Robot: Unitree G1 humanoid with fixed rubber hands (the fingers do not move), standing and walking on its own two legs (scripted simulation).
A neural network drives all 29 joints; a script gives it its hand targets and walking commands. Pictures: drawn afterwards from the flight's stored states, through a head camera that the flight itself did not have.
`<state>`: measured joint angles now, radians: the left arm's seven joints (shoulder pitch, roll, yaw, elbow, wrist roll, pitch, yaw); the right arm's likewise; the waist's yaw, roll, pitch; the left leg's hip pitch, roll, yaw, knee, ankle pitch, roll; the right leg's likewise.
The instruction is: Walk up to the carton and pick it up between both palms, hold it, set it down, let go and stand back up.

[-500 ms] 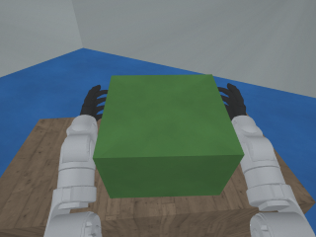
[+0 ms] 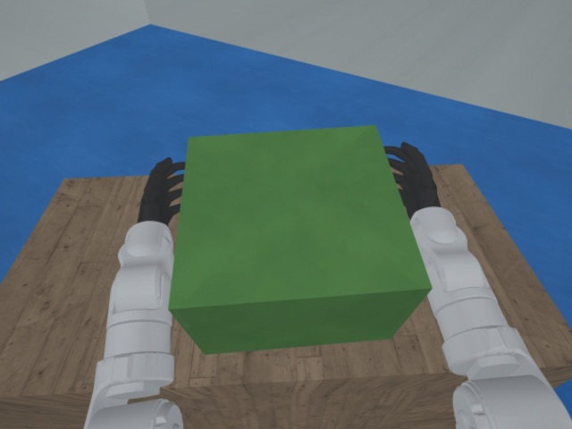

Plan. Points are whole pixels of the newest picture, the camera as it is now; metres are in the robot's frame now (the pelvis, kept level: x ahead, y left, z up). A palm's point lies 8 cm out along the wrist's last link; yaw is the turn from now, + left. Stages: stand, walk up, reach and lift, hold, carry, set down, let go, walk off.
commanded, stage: set down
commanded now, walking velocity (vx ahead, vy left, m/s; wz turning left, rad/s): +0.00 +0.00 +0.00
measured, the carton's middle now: (290, 239) +0.36 +0.04 +0.10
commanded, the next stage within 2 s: none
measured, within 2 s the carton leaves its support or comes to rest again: neither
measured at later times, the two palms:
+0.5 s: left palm (154, 245) +0.34 +0.23 +0.10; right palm (405, 220) +0.40 -0.12 +0.11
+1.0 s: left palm (159, 248) +0.36 +0.23 +0.08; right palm (397, 218) +0.42 -0.12 +0.10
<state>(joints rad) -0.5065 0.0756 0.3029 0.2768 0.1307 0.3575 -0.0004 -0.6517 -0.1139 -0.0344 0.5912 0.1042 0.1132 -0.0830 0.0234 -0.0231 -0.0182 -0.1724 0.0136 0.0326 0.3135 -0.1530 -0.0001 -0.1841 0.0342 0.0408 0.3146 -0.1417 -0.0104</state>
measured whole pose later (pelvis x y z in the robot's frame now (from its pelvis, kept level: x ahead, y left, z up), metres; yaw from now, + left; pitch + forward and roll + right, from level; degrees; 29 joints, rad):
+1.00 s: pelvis +0.01 +0.00 +0.00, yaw +0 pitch +3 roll +0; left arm -0.48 0.05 0.30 0.56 0.13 0.13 0.04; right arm -0.65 -0.10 -0.09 0.85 0.03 -0.06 -0.02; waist 0.09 -0.02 -0.05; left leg -0.19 0.01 0.03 0.29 -0.15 0.00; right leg -0.21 0.03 0.04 0.30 -0.15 -0.01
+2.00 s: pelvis +0.02 +0.00 +0.00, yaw +0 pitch +9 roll +0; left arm -0.49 0.05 0.30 0.80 0.13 -0.13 0.08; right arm -0.65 -0.10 -0.13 1.00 -0.05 -0.24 -0.01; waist 0.10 -0.02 -0.07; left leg -0.30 0.01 0.03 0.30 -0.16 -0.01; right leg -0.30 0.03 0.04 0.30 -0.15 -0.01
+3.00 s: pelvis +0.03 +0.00 +0.00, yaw +0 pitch +10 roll +0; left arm -0.50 0.05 0.33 0.93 0.12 -0.36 0.07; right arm -0.65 -0.09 -0.20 1.10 -0.13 -0.37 0.00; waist 0.10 -0.02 -0.06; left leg -0.33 0.01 0.03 0.31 -0.17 -0.01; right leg -0.33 0.03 0.04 0.30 -0.15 -0.01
